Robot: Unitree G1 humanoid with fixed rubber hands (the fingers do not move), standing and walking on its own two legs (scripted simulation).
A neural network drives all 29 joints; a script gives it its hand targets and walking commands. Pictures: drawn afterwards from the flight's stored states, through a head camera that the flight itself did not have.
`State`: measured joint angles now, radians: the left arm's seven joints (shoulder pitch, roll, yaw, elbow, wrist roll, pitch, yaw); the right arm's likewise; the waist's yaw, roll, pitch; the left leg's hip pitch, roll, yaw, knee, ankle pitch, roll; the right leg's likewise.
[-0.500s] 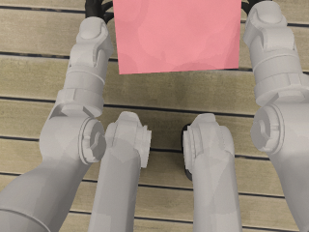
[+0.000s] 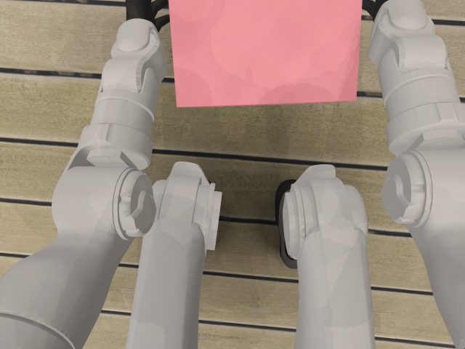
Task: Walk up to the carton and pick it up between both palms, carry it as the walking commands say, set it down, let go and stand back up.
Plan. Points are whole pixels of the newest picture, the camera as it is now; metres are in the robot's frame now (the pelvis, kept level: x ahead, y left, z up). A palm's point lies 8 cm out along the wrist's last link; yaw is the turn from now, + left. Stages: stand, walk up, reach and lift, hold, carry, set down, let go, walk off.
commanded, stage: set down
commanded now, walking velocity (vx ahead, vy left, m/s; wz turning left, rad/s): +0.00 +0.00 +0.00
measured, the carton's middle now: (260, 27) +0.53 -0.03 -0.25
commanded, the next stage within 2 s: none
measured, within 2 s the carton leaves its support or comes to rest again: neither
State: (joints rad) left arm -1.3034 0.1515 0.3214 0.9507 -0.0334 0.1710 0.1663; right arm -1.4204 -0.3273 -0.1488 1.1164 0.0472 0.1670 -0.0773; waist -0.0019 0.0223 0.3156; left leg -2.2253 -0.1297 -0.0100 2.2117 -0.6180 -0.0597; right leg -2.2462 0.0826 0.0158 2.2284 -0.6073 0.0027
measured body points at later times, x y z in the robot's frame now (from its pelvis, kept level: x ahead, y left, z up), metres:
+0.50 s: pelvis +0.00 +0.00 -0.01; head +0.35 -0.03 +0.26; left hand +0.53 +0.14 -0.18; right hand +0.54 -0.19 -0.18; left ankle +0.11 +0.12 -0.33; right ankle +0.10 -0.11 -0.33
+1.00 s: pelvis -0.01 +0.00 -0.01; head +0.35 -0.03 +0.25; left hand +0.53 +0.14 -0.18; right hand +0.54 -0.19 -0.19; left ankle +0.11 +0.12 -0.33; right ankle +0.10 -0.11 -0.33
